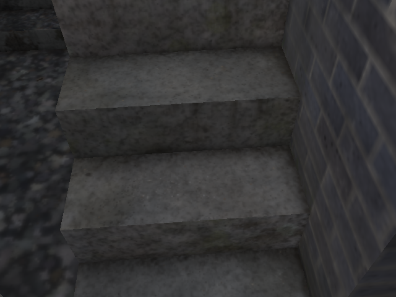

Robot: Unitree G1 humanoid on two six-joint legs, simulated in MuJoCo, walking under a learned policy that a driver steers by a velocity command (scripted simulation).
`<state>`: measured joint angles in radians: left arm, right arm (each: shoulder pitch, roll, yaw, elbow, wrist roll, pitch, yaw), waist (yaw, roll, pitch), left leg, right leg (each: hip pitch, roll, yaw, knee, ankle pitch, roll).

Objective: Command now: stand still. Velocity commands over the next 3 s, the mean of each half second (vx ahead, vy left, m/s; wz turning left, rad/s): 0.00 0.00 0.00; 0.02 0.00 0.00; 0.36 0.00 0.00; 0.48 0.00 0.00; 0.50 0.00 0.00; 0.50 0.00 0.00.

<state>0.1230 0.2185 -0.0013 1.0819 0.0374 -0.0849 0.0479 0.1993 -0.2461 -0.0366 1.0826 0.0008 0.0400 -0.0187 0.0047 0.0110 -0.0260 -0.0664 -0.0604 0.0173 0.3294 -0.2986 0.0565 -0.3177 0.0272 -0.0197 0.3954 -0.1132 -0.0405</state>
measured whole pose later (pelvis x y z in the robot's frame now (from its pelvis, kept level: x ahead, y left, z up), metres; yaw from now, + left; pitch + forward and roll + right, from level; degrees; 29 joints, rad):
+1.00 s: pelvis +0.01 -0.01 +0.00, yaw +0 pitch +1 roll +0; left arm 0.14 0.20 -0.01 1.08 0.00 -0.08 0.04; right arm 0.23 -0.23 -0.02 1.09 -0.02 0.01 -0.04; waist -0.03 0.03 -0.04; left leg 0.01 -0.03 -0.01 0.27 -0.29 0.03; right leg -0.25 0.06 -0.01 0.34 -0.11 -0.06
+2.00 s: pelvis +0.03 -0.02 +0.00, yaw +0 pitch +0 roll -1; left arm 0.07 0.19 -0.02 0.99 0.00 -0.11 0.02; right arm 0.14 -0.23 0.00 1.01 -0.02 -0.04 -0.03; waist -0.03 0.03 -0.04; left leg 0.07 -0.01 -0.05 0.21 -0.29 0.02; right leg -0.19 0.09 -0.01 0.30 -0.11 -0.06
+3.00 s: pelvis +0.03 +0.02 +0.01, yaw +2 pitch +0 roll -2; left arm 0.11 0.21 -0.06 1.01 0.00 -0.09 0.02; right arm 0.10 -0.27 0.04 1.06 0.00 -0.06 -0.03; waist -0.01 0.01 -0.03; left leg 0.10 -0.06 -0.07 0.16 -0.25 0.08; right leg -0.16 0.04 0.02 0.25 -0.09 0.00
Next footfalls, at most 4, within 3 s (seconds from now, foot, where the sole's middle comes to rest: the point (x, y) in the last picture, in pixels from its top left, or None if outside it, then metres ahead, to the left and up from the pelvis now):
none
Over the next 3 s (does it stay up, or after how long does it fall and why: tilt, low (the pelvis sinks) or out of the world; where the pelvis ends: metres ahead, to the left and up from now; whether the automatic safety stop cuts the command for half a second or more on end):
stays up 0.03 0.02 0.01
